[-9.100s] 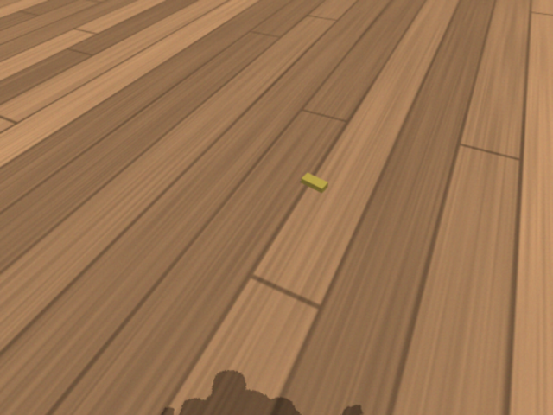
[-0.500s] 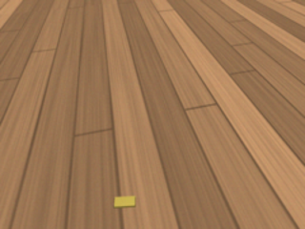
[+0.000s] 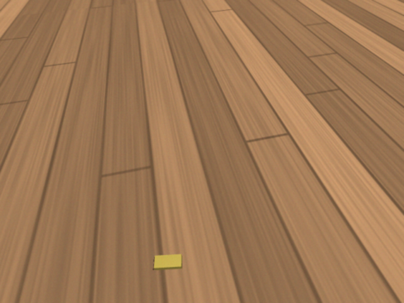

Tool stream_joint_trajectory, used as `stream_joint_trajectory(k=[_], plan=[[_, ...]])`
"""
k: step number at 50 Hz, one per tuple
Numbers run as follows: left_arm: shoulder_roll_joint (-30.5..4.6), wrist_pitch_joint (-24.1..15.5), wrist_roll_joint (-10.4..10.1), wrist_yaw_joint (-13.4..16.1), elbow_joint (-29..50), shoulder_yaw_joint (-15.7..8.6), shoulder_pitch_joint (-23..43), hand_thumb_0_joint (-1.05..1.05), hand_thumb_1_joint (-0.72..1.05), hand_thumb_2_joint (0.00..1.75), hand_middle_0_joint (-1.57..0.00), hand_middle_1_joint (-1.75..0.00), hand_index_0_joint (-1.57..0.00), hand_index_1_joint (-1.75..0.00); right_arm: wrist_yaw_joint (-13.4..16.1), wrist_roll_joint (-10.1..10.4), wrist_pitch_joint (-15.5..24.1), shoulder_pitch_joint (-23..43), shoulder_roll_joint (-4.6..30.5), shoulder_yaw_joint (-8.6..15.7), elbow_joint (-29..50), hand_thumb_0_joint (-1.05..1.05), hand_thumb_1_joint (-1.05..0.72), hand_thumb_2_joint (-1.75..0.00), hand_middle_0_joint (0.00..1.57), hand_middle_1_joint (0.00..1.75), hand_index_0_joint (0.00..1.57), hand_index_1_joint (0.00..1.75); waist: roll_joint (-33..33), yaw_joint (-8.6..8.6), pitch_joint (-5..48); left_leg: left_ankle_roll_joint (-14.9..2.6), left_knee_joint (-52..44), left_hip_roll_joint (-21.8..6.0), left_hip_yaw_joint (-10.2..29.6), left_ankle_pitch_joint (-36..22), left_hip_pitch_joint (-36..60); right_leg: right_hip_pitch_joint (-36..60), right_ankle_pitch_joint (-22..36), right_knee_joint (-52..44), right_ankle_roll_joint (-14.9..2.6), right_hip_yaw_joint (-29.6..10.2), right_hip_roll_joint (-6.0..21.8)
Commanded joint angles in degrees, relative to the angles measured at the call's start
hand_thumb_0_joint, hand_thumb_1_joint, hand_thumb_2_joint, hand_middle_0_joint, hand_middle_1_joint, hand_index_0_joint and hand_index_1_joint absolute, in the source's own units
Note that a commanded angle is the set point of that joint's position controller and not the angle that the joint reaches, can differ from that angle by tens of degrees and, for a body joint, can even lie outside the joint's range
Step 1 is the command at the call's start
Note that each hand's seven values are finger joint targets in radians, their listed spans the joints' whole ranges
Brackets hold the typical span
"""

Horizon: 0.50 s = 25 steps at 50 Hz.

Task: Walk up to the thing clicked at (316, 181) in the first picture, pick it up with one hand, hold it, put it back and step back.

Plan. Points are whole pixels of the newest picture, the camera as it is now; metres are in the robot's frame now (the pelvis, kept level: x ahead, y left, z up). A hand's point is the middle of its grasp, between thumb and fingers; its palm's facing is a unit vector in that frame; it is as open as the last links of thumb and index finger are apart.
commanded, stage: stand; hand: left
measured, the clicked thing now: (168, 262) +0.43 +0.22 -0.76
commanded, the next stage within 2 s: rise first in 1.92 s
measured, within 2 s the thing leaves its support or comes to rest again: neither
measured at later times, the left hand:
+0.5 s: hand out of the picture +0.04 +0.27 -0.16, palm faces -0.02 -0.94 -0.34, open 7.4 cm
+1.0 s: hand out of the picture +0.04 +0.27 -0.16, palm faces -0.01 -0.94 -0.35, open 7.4 cm
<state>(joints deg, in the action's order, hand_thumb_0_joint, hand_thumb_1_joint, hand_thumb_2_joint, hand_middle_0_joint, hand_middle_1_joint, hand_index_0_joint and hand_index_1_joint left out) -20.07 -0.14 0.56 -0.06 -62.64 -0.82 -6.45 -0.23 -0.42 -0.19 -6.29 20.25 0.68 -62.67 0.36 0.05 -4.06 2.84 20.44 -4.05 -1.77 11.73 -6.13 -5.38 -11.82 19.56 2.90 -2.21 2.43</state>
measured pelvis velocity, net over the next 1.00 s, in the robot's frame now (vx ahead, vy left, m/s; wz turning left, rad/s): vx -0.02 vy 0.01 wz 0.01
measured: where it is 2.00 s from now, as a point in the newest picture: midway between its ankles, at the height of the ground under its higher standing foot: outside the picture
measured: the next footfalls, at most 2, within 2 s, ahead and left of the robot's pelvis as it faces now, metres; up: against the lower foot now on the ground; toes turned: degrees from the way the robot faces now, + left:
none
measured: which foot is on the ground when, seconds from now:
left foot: down 0.00-1.00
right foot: down 0.00-1.00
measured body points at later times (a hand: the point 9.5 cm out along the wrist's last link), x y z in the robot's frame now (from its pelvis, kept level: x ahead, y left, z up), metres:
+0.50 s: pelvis -0.02 +0.01 +0.00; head -0.01 +0.02 +0.45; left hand +0.04 +0.32 -0.14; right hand +0.05 -0.29 -0.13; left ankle -0.01 +0.15 -0.75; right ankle -0.01 -0.15 -0.75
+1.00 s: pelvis -0.02 +0.01 +0.00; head -0.01 +0.01 +0.45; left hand +0.04 +0.31 -0.13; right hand +0.05 -0.29 -0.13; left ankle -0.01 +0.15 -0.75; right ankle -0.01 -0.15 -0.75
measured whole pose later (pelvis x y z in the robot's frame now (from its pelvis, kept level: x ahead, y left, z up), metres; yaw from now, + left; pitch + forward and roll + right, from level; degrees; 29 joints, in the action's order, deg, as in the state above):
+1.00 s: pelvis -0.02 +0.01 +0.00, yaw +1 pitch -3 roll +0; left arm -20.4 -0.2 0.7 -0.3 -63.2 -0.1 -8.7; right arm -0.8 -0.4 0.0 -7.3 20.2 0.9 -64.0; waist 0.1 0.0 -3.5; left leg 1.9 21.4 -2.8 -1.3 10.5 -8.3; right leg -7.2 -10.8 20.5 3.7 -1.9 3.7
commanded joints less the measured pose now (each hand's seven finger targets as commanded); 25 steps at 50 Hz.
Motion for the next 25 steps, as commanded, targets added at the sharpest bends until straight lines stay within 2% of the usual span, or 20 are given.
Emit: stream_joint_trajectory(k=[1, 5, 15, 18, 21, 25], plan=[[-12.6, -1.2, 0.1, 0.6, 2.9, -2.1, 1.1, 0.0, 0.9, 0.9, -0.2, -0.3, -0.2, -0.3, 0.5, -0.3, 1.2, 1.6, 12.4, 2.3, 3.0, 0.0, -0.9, -0.9, 0.2, 0.3, 0.2, 0.3, -1.0, 0.14, 4.9, -3.99, -2.5, -3.9, 2.6, -10.0, 1.9, -1.4, 12.4, -2.9, -3.44, -1.6, 4.7], [-12.5, -1.0, 0.1, 0.5, 2.8, -1.9, 0.9, 0.0, 0.9, 0.9, -0.2, -0.3, -0.2, -0.3, 0.3, -0.4, 1.4, 1.9, 12.5, 2.4, 2.7, 0.0, -0.9, -0.9, 0.2, 0.3, 0.2, 0.3, -0.3, -0.05, 3.9, -3.9, -3.9, -4.1, 3.5, -6.1, 0.9, -2.6, 6.9, -3.1, -3.37, -1.4, 4.2], [-12.8, -1.4, 0.3, 0.5, 2.7, -1.8, 0.4, 0.0, 0.9, 0.9, -0.2, -0.3, -0.2, -0.3, 0.2, -0.3, 1.5, 1.6, 12.4, 2.6, 2.3, 0.0, -0.9, -0.9, 0.2, 0.3, 0.2, 0.3, -0.5, 0.07, 5.1, -4.19, -3.2, -4.0, 3.9, -8.1, 1.1, -2.0, 9.1, -2.7, -3.21, -1.4, 4.7], [-12.8, -1.3, 0.2, 0.5, 2.6, -1.8, 0.2, 0.0, 0.9, 0.9, -0.2, -0.3, -0.2, -0.3, 0.2, -0.3, 1.5, 1.3, 12.6, 2.7, 2.2, 0.0, -0.9, -0.9, 0.2, 0.3, 0.2, 0.3, 0.3, 0.21, 4.9, -4.23, -3.2, -3.9, 3.9, -7.0, 0.5, -2.0, 8.3, -2.8, -3.29, -1.6, 4.8], [-12.6, -1.1, 0.2, 0.4, 2.3, -1.7, -0.8, 0.0, 0.9, 0.9, -0.2, -0.3, -0.2, -0.3, 0.2, -0.3, 1.4, 1.4, 12.8, 2.8, 2.0, 0.0, -0.9, -0.9, 0.2, 0.3, 0.2, 0.3, 0.6, -0.12, 3.3, -4.31, -4.3, -3.8, 4.4, -2.3, -0.9, -2.9, 4.7, -3.3, -3.26, -1.5, 4.5], [-12.6, -1.1, 0.3, 0.4, 2.5, -1.6, -0.6, 0.0, 0.9, 0.9, -0.2, -0.3, -0.2, -0.3, 0.1, -0.3, 1.5, 1.6, 12.7, 2.9, 2.2, 0.0, -0.9, -0.9, 0.2, 0.3, 0.2, 0.3, 0.6, -0.01, 3.7, -4.27, -4.3, -3.9, 4.8, -2.3, -0.9, -3.2, 4.4, -2.9, -3.45, -1.5, 4.5]])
